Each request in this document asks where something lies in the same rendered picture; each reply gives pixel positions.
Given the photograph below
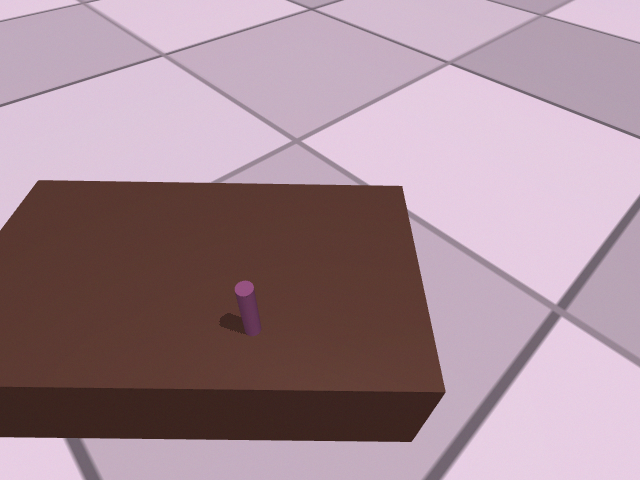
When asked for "can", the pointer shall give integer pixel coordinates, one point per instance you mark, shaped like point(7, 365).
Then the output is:
point(247, 303)

